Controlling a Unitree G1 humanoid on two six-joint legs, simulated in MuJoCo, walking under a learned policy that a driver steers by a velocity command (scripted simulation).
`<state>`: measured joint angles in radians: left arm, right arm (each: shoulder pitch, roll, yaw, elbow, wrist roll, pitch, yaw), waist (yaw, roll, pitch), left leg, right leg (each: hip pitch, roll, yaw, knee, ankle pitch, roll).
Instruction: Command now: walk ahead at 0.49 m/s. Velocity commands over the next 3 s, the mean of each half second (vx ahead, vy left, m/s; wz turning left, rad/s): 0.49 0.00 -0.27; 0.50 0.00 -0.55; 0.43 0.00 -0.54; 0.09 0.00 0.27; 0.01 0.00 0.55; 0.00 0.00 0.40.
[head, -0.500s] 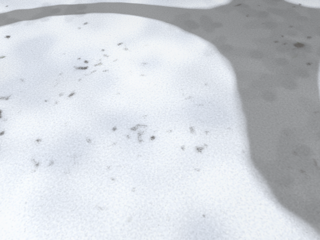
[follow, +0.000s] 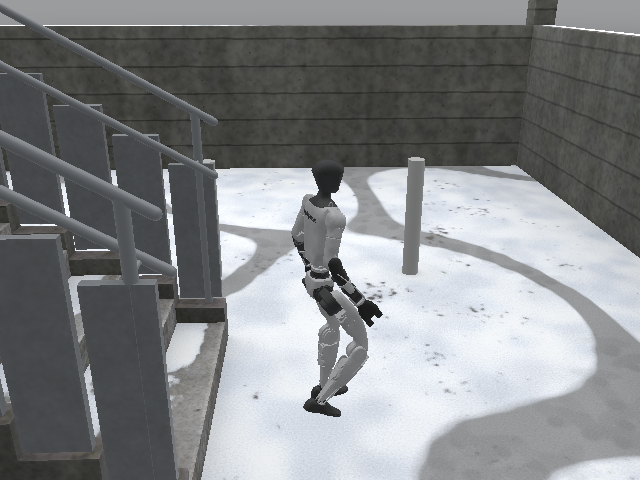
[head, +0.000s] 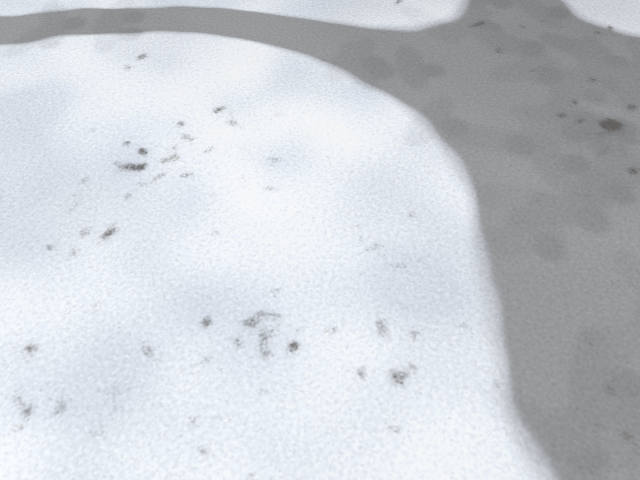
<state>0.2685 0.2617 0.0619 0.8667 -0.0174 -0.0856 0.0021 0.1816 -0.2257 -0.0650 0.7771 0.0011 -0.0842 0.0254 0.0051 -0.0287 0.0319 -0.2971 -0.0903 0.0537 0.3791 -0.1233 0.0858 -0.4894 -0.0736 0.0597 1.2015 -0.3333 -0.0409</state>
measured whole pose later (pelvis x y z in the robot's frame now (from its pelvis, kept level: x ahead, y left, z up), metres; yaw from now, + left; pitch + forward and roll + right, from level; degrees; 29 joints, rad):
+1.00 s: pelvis +0.56 -0.11 +0.00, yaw -27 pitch +2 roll +1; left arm 0.33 0.30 0.06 0.71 -0.02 -0.02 0.01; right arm 0.14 -0.26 -0.06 0.70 -0.01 -0.10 0.01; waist 0.02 -0.04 0.01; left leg -0.33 -0.04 0.02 0.47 -0.18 0.03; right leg -0.43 0.03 0.10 1.19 -0.40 -0.02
